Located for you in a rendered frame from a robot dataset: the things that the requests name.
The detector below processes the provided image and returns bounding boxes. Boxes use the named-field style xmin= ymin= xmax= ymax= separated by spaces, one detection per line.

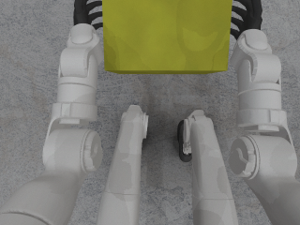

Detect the robot left shin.
xmin=120 ymin=105 xmax=143 ymax=123

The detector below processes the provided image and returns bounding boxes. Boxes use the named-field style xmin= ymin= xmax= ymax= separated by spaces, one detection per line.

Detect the left robot upper arm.
xmin=0 ymin=128 xmax=103 ymax=225

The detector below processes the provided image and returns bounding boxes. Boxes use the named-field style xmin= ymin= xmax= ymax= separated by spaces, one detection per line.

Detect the carton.
xmin=102 ymin=0 xmax=233 ymax=74

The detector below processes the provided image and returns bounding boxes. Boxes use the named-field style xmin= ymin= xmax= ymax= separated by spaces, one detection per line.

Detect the right robot upper arm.
xmin=228 ymin=134 xmax=300 ymax=225

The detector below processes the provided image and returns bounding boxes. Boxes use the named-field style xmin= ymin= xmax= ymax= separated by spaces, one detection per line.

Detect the left robot forearm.
xmin=42 ymin=23 xmax=104 ymax=166

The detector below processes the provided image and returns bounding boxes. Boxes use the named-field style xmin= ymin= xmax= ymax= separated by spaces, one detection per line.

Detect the right robot forearm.
xmin=230 ymin=29 xmax=297 ymax=170

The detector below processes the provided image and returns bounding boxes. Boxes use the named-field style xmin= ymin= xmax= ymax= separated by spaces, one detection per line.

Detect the right robot hand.
xmin=230 ymin=0 xmax=263 ymax=40

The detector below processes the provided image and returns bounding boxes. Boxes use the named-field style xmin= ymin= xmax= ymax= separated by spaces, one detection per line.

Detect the left robot hand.
xmin=73 ymin=0 xmax=103 ymax=30

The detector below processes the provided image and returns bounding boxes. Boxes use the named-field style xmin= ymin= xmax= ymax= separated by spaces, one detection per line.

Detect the robot left thigh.
xmin=96 ymin=110 xmax=149 ymax=225

